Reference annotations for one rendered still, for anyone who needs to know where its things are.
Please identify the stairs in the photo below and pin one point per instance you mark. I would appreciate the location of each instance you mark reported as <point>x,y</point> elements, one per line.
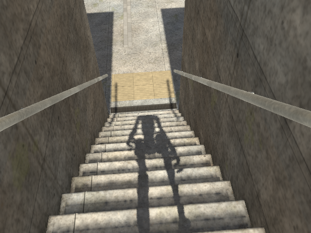
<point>148,173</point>

